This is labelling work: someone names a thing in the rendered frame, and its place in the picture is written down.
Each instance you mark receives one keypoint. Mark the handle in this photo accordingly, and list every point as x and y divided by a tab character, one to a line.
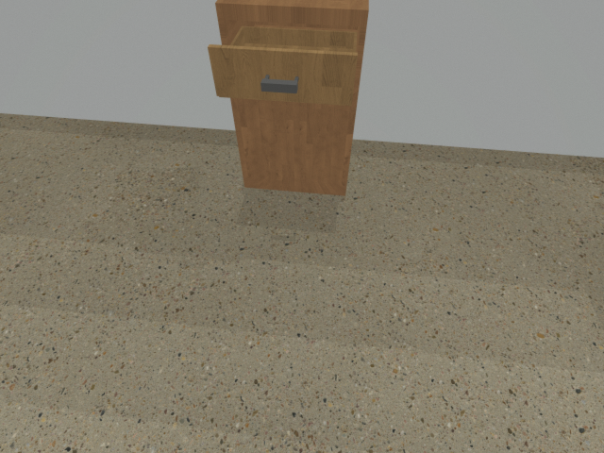
277	85

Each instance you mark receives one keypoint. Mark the drawer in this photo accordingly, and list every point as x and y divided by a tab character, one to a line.
324	60

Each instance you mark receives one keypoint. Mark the cabinet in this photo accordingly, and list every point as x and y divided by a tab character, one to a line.
291	146

